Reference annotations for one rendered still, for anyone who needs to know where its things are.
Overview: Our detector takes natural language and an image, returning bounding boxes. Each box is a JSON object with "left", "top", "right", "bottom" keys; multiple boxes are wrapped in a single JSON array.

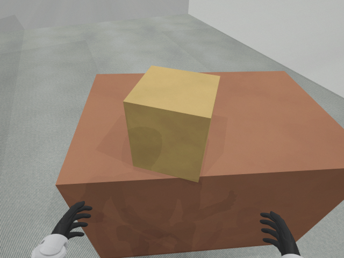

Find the right robot hand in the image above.
[{"left": 260, "top": 211, "right": 300, "bottom": 256}]

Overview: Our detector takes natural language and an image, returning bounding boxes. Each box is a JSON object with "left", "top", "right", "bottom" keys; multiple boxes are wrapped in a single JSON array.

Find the carton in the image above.
[{"left": 123, "top": 66, "right": 220, "bottom": 182}]

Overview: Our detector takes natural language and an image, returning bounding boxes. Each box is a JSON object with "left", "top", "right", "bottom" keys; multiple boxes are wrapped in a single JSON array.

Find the left robot forearm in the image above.
[{"left": 31, "top": 234, "right": 68, "bottom": 258}]

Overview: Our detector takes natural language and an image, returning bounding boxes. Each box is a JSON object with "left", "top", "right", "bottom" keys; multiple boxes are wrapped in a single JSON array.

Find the pedestal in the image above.
[{"left": 55, "top": 71, "right": 344, "bottom": 258}]

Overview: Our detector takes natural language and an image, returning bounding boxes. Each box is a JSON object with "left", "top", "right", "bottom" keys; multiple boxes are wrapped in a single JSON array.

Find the left robot hand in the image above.
[{"left": 51, "top": 201, "right": 92, "bottom": 240}]

